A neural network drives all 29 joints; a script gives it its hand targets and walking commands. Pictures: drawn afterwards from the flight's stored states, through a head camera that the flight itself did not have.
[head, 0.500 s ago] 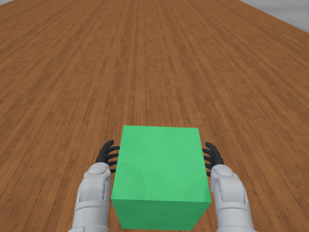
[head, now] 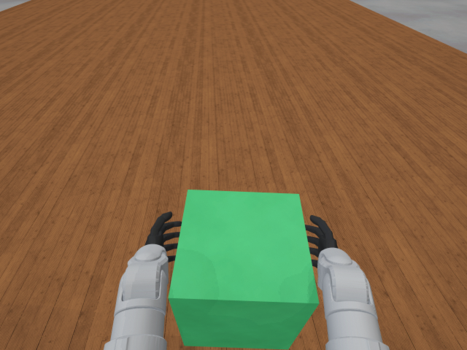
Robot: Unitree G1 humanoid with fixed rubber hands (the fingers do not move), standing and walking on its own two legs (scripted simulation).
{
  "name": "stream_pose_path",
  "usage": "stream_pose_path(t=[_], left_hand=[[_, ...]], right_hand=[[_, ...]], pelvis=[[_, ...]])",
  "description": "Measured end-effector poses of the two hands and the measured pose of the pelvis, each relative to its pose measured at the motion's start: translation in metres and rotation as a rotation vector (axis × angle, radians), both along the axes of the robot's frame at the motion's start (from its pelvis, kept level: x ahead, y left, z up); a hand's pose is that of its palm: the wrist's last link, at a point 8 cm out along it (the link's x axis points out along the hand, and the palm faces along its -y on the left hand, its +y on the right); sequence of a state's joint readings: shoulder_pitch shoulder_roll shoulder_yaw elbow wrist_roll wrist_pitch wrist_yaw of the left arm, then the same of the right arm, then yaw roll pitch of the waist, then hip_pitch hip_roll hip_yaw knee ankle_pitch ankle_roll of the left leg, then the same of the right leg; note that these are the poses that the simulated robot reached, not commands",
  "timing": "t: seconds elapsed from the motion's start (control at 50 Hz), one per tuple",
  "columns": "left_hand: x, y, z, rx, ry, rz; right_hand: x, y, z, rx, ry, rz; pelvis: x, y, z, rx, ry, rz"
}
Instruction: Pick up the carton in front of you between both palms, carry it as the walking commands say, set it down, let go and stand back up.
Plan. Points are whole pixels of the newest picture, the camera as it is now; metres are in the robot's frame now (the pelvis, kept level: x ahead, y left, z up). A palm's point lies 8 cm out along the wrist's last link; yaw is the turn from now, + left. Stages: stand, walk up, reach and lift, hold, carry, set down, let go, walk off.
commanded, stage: set down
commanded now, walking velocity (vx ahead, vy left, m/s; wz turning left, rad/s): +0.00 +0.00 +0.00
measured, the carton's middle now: (239, 272) +0.30 +0.00 -0.02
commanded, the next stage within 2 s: none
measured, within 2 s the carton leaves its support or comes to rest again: neither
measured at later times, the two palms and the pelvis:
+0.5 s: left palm (172, 266) +0.34 +0.15 -0.07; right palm (311, 270) +0.34 -0.15 -0.07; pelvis -0.01 +0.00 -0.03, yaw +0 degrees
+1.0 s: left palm (183, 281) +0.40 +0.15 -0.22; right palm (297, 288) +0.38 -0.15 -0.23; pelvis -0.05 +0.00 -0.16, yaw +0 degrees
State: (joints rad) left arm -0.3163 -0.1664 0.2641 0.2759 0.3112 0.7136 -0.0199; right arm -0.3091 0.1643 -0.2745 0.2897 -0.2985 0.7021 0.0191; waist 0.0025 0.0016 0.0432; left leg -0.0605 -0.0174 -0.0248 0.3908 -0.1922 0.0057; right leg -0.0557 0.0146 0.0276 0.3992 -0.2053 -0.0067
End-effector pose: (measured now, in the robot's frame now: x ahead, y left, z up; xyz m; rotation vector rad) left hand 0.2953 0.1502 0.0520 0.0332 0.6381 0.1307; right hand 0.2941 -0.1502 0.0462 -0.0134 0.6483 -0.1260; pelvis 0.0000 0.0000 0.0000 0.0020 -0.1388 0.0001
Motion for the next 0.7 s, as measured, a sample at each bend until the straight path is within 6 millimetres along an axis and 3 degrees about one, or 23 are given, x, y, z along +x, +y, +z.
stream_pose_path(t=[0.18, 0.32, 0.4, 0.58, 0.7], left_hand=[[0.012, -0.001, -0.005, -0.01, 0.007, 0.006], [0.037, -0.003, -0.031, -0.045, 0.021, 0.022], [0.049, -0.003, -0.062, -0.025, 0.031, 0.001], [0.05, -0.005, -0.167, -0.016, 0.039, -0.016], [0.066, -0.004, -0.205, -0.022, -0.024, -0.012]], right_hand=[[0.012, -0.001, -0.005, 0.008, 0.007, -0.006], [0.036, -0.003, -0.029, 0.04, 0.023, -0.036], [0.045, -0.003, -0.06, 0.013, 0.032, -0.025], [0.044, -0.005, -0.162, 0.009, 0.041, -0.042], [0.058, -0.003, -0.203, 0.028, -0.022, -0.06]], pelvis=[[0.007, -0.001, 0.0, 0.0, 0.017, 0.001], [0.001, -0.002, -0.008, 0.0, 0.08, 0.004], [-0.005, -0.003, -0.015, -0.001, 0.168, 0.005], [-0.021, -0.003, -0.045, -0.007, 0.464, 0.002], [-0.032, -0.002, -0.08, -0.008, 0.637, -0.003]])
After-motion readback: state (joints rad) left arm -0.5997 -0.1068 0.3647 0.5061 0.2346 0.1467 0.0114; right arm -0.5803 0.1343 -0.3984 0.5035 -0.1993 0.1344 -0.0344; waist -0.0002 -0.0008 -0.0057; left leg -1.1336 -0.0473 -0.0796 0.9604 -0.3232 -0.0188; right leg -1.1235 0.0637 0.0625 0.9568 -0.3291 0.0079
